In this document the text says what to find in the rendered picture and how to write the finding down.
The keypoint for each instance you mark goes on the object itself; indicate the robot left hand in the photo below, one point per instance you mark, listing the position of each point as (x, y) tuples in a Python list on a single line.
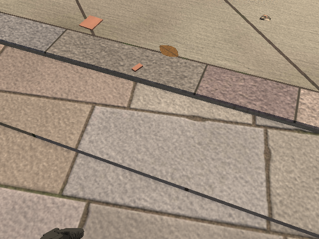
[(67, 233)]

